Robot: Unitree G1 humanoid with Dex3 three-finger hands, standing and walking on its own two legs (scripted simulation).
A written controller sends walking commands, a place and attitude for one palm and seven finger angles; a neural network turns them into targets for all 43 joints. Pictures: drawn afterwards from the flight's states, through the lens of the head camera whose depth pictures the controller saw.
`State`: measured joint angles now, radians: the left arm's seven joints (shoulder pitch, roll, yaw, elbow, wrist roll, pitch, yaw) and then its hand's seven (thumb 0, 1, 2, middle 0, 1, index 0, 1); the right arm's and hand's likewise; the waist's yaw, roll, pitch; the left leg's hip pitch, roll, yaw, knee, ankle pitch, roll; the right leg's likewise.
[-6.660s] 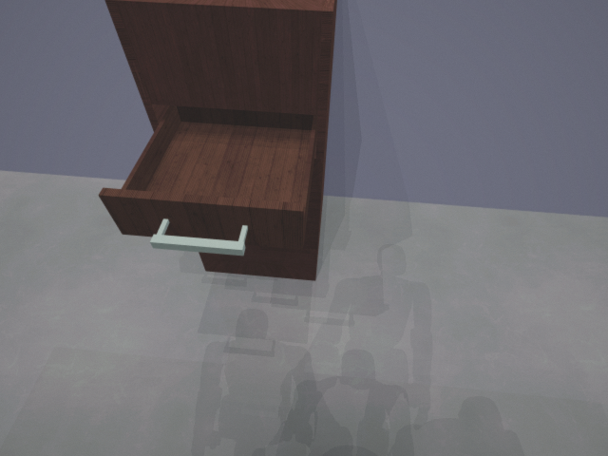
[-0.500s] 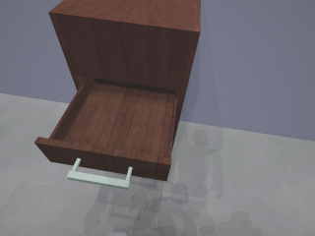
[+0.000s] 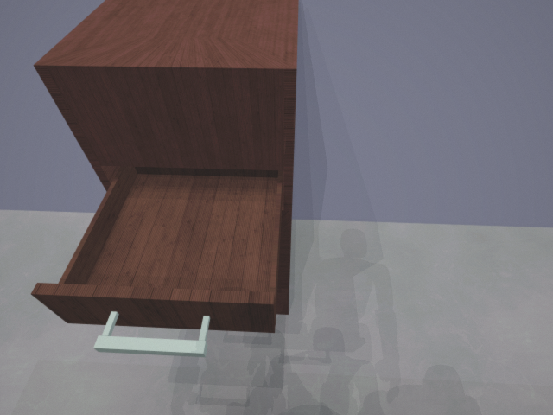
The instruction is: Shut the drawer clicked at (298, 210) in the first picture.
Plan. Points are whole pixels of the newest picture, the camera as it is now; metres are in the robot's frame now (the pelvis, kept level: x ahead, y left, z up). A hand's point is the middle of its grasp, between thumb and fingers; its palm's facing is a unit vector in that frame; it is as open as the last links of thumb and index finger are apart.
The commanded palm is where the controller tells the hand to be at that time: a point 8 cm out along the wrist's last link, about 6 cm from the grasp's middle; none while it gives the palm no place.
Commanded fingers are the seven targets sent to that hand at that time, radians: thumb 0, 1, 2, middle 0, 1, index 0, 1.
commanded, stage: come to a stop and stand still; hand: left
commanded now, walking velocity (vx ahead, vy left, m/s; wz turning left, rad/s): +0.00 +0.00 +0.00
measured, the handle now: (155, 333) +0.26 +0.21 -0.08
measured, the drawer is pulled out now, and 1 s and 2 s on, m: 0.30 0.30 0.28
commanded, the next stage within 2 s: look again from close up in 0.88 s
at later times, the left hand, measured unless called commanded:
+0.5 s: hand out of the picture +0.05 +0.22 -0.16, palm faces -0.01 -0.98 -0.21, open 7.3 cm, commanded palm none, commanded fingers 0.00 0.90 0.90 -0.20 -0.30 -0.20 -0.30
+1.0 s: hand out of the picture +0.01 +0.23 -0.17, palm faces +0.00 -0.98 -0.20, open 7.3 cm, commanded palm none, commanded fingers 0.00 0.90 0.90 -0.20 -0.30 -0.20 -0.30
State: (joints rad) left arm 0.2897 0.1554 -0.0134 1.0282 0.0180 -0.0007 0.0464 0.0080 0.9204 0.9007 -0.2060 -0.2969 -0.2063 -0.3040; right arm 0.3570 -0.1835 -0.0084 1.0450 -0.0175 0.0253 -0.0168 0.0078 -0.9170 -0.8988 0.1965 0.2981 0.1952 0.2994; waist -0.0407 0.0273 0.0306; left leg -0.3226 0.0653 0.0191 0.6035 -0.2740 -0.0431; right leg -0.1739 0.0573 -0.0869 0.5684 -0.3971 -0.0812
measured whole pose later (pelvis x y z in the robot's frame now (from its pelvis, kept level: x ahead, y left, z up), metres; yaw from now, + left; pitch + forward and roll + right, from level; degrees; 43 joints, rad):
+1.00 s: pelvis +0.02 +0.06 +0.01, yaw -1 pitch -1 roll +1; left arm 0.31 0.16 -0.02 1.09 0.02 0.00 0.05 0.00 0.91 0.90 -0.20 -0.30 -0.20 -0.30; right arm 0.26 -0.15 0.01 1.13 0.00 -0.01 -0.02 0.01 -0.91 -0.90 0.20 0.30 0.20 0.30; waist 0.00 -0.02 0.04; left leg -0.20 -0.03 0.08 0.44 -0.23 0.05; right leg -0.07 -0.04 -0.04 0.42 -0.34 0.02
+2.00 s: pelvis -0.05 +0.02 -0.06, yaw +1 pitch +9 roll +0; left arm 0.59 0.13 -0.02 0.03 -0.15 -0.51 -0.16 0.01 0.92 0.90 -0.46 -0.57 -0.42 -0.56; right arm 0.14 -0.26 -0.06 0.57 0.00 -0.27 -0.03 0.02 -0.91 -0.90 0.20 0.30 0.20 0.30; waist 0.02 -0.02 -0.13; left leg -0.80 0.03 0.01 1.00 -0.37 -0.01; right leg -0.66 0.00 -0.11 1.03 -0.54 -0.06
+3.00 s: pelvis -0.05 +0.07 -0.07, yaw +1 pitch +10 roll -4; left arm 0.81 0.16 -0.11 -0.45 -0.13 -0.32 -0.12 0.01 0.90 0.90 -1.38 -1.57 -1.38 -1.58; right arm 0.19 -0.17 0.03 0.36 0.04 -0.11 0.00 0.02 -0.90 -0.90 0.20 0.30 0.20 0.30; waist 0.03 0.05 -0.15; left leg -0.88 0.02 0.01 1.12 -0.43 0.06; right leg -0.70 -0.01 -0.10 1.09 -0.56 0.00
